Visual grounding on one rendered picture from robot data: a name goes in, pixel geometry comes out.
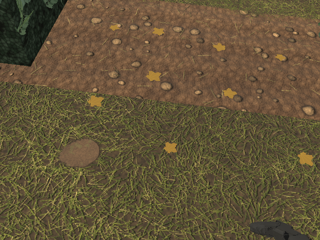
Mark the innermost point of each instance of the right robot hand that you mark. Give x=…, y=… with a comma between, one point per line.
x=277, y=230

